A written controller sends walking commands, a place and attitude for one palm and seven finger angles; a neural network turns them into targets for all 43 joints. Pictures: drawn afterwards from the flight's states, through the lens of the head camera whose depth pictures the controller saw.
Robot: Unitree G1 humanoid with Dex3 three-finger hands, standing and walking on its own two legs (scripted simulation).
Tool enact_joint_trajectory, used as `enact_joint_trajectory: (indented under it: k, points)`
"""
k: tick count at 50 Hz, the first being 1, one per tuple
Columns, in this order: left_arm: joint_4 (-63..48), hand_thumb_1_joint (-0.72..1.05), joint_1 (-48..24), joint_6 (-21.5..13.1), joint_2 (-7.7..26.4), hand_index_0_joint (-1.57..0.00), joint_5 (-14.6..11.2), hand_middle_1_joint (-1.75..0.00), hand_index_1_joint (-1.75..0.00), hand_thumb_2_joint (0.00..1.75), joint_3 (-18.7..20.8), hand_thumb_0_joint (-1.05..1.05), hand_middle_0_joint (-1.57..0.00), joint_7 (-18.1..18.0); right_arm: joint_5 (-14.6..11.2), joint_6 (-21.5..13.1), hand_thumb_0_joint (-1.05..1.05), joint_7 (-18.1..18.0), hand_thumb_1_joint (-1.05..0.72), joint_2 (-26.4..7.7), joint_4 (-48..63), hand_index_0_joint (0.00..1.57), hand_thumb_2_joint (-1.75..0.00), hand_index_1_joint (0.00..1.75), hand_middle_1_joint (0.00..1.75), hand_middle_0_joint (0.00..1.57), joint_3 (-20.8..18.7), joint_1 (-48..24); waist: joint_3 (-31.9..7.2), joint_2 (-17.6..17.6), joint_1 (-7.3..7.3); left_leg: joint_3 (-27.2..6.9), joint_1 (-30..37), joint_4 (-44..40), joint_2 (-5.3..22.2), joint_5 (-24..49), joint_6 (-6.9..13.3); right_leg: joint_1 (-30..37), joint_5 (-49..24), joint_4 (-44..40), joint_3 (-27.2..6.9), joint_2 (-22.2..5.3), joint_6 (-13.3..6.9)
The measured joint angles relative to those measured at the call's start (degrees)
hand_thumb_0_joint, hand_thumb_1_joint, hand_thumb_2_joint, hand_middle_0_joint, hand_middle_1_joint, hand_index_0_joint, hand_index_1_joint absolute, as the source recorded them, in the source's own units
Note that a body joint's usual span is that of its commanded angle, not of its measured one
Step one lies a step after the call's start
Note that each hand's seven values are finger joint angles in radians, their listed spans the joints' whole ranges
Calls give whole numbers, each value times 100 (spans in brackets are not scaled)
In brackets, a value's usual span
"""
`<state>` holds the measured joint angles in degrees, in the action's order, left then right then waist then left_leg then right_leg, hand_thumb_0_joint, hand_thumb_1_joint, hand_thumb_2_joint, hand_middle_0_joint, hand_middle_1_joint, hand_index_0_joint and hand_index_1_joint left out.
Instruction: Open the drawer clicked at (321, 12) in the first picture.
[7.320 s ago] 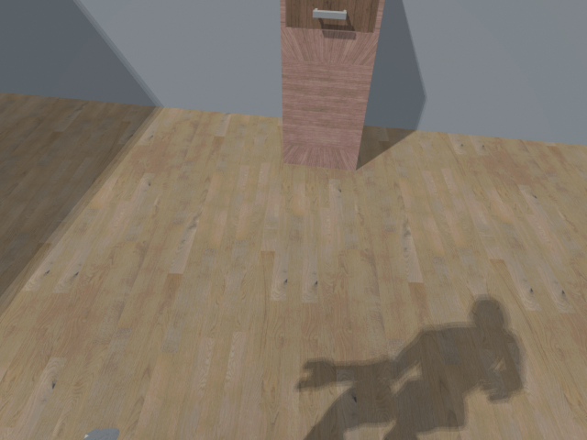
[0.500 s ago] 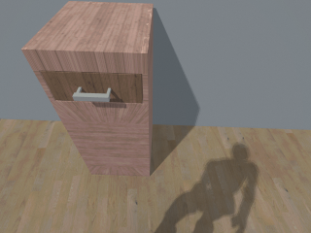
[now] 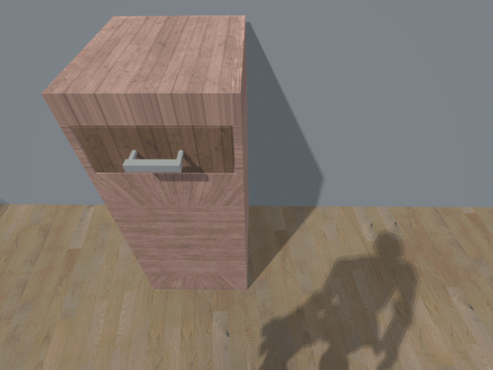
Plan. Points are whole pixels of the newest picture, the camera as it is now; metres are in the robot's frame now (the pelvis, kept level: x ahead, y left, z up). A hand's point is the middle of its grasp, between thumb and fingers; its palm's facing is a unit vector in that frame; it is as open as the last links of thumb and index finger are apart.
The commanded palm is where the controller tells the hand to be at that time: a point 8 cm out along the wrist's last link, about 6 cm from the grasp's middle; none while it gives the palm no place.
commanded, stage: look again from close up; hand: left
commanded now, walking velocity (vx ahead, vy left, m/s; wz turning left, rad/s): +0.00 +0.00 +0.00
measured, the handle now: (155, 159) +0.55 +0.25 +0.01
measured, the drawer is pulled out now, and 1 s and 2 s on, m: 0.00 0.00 0.00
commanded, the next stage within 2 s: raise the hand with hooked fingers in 0.02 s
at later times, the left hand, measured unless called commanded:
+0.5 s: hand (135, 349) +0.17 +0.19 -0.04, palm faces -0.06 -0.15 -0.99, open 8.3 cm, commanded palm +0.14 +0.22 +0.00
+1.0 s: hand (118, 301) +0.22 +0.21 +0.02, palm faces -0.01 -0.09 -1.00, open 11.3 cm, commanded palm +0.19 +0.22 +0.08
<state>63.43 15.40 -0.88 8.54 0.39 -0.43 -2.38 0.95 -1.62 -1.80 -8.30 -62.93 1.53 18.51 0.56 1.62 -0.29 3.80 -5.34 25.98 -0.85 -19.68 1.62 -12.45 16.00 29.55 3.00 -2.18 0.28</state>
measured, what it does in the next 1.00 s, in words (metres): stands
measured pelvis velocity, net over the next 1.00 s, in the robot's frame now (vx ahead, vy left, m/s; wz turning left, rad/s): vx -0.02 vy -0.03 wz -0.01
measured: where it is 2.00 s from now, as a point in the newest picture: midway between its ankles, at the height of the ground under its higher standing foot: outside the picture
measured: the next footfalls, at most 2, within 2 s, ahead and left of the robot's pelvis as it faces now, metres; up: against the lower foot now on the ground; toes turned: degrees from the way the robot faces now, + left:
none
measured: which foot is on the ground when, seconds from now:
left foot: down 0.00-1.00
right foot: down 0.00-1.00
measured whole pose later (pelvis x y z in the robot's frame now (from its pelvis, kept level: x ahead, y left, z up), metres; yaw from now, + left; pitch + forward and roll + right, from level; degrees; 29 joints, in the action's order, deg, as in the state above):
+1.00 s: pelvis -0.02 -0.03 -0.01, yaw -1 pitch +5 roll +1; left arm -2.3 14.4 -0.3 23.4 56.3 -0.9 -13.9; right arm 2.4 4.1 -0.8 -12.8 -34.5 0.7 9.9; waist -1.8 3.1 3.7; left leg 3.9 -18.8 35.1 1.1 -21.4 -0.2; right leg -25.7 17.0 37.4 2.8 -0.7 -2.0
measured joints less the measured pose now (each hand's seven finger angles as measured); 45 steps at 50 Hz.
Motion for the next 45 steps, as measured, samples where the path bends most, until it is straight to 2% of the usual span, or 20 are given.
enact_joint_trajectory:
  k: [7,8,10,12,14,18,20,23,26,29,33,37,41,45]
  points:
    - [37,92,34,-19,-39,-20,11,-30,-30,89,0,1,-20,-37,-28,23,1,6,-91,2,-91,20,-90,30,30,20,-11,-29,86,3,8,-7,-51,49,34,13,-33,-2,-7,-35,15,29,-11]
    - [-796,92,291,304,1,-20,266,-30,-30,89,-75,1,-20,-55,-100,-22,1,-2,-91,-17,123,20,-90,30,30,20,14,39,102,-9,72,26,-116,117,65,-29,-33,-83,-16,8,-16,62,-20]
    - [-2731,92,846,457,205,-21,744,-31,-31,89,-267,2,-21,-333,-172,-494,2,-183,-92,-94,528,20,-90,30,30,20,-48,251,41,-83,206,113,-196,104,32,-57,-38,-297,39,207,-111,39,-65]
    - [-4117,91,1029,558,382,-21,1274,-31,-32,88,-386,2,-21,-690,-231,-905,3,-267,-93,-249,868,20,-90,30,30,20,-149,273,-70,-79,185,107,-370,190,-23,-37,-52,-496,113,383,-115,-26,-66]
    - [-4965,88,898,531,577,-21,2115,-33,-33,88,-392,2,-21,-970,-122,-1011,3,-265,-93,-461,1259,20,-90,30,30,20,-198,74,-225,-8,108,89,-702,421,-11,-76,-49,-780,121,520,-97,-27,-68]
    - [-5746,81,533,335,912,-21,4039,-37,-37,85,-146,2,-21,-1581,109,-655,3,-5,-92,-708,2175,20,-90,30,30,20,-378,-612,-580,11,92,254,-1356,875,93,-206,-89,-1490,137,906,-253,78,-145]
    - [-5919,77,527,189,971,-21,4802,-39,-40,83,-73,1,-21,-1810,158,-367,2,175,-92,-764,2617,20,-90,30,30,20,-450,-983,-664,-29,147,357,-1611,1079,155,-278,-115,-1793,158,1104,-350,145,-175]
    - [-6127,71,704,-110,980,-21,5616,-43,-44,81,-119,1,-21,-1968,162,-19,2,361,-92,-837,3134,20,-90,30,30,20,-509,-1384,-688,-160,306,408,-1916,1314,199,-342,-145,-2136,212,1362,-400,184,-218]
    - [-6254,64,975,-317,994,-22,6130,-47,-48,78,-219,1,-22,-2145,221,218,2,420,-91,-876,3435,19,-90,30,30,20,-539,-1601,-676,-288,494,321,-2181,1539,212,-397,-177,-2367,296,1577,-319,172,-265]
    - [-6220,56,1025,-331,1042,-24,6297,-52,-52,75,-254,0,-23,-2328,282,357,1,373,-91,-830,3516,19,-90,30,30,20,-553,-1699,-648,-354,659,148,-2411,1795,216,-472,-212,-2505,404,1771,-153,138,-311]
    - [-6137,46,624,-262,1213,-26,6245,-58,-58,71,-190,0,-25,-2438,327,435,1,265,-91,-632,3387,20,-90,30,30,20,-433,-1768,-579,-298,738,-96,-2565,2106,227,-589,-252,-2516,540,1959,81,106,-362]
    - [-6030,36,14,13,1338,-27,6035,-64,-64,67,-172,0,-26,-2235,288,506,1,188,-91,-350,3176,20,-90,30,30,20,-192,-1718,-490,-105,646,-225,-2397,2096,248,-601,-291,-2262,542,1858,206,119,-376]
    - [-6042,27,-356,337,1379,-27,5778,-70,-70,63,-171,0,-27,-1745,196,583,1,128,-91,-155,3013,20,-90,30,30,20,36,-1475,-419,38,515,-168,-1986,1687,252,-455,-278,-1880,393,1473,154,153,-340]
    - [-6283,18,-304,329,1419,-27,5625,-76,-76,59,-115,0,-27,-1285,164,594,2,114,-90,-188,2934,20,-90,30,30,20,103,-1146,-358,118,415,-50,-1591,1216,236,-284,-236,-1554,221,1073,41,173,-292]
